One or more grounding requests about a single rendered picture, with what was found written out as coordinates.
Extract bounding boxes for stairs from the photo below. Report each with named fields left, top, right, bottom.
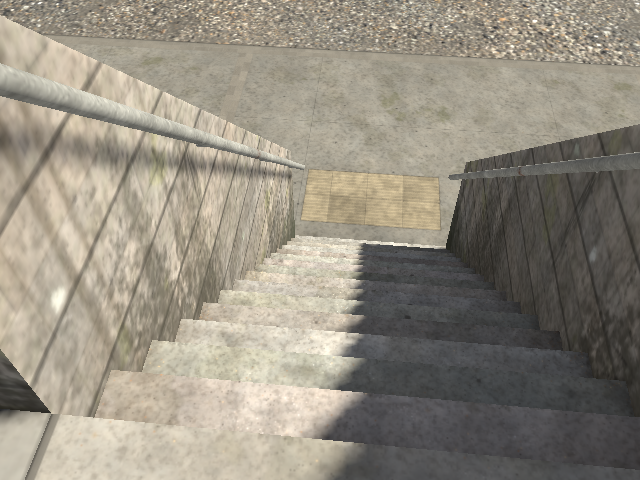
left=94, top=235, right=640, bottom=470

